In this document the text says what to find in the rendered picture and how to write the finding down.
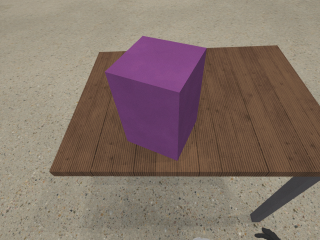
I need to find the carton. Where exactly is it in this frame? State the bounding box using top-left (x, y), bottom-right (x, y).
top-left (105, 36), bottom-right (207, 161)

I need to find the robot right hand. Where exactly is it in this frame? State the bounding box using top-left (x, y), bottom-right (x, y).
top-left (254, 227), bottom-right (280, 240)

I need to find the table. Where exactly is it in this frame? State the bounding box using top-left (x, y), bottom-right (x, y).
top-left (49, 45), bottom-right (320, 222)

